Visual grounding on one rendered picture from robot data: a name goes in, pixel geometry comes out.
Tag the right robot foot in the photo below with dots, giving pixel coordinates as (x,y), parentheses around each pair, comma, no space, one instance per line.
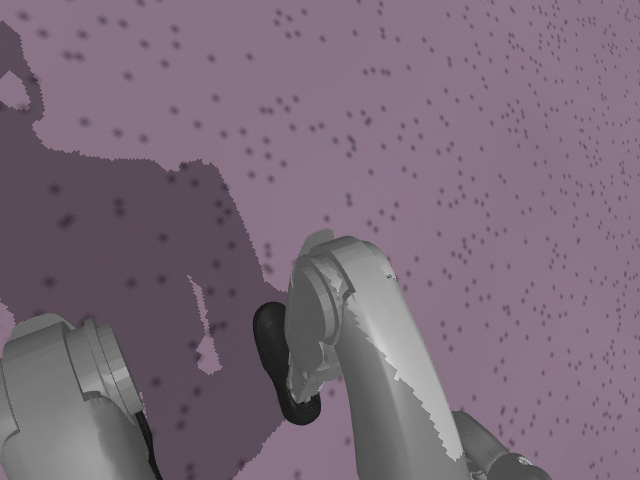
(268,329)

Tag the right robot arm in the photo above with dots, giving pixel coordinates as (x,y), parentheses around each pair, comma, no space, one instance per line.
(514,466)

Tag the left robot foot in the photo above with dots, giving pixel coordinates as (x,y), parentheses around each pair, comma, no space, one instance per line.
(149,441)

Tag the right robot hand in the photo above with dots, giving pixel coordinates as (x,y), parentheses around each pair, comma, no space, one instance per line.
(481,448)

